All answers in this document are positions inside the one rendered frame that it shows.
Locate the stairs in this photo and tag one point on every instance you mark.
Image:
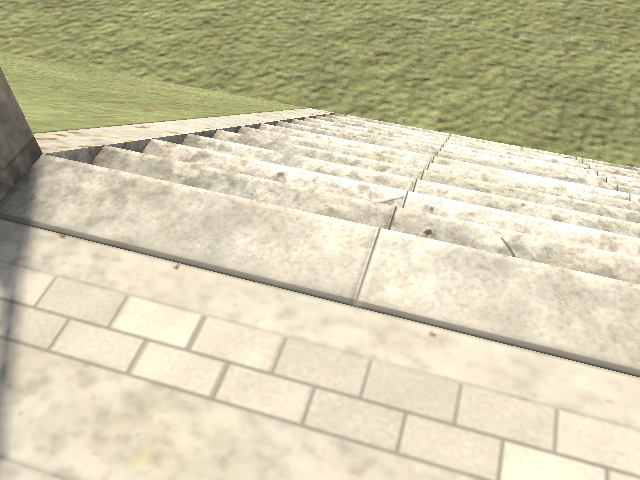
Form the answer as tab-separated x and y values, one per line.
566	211

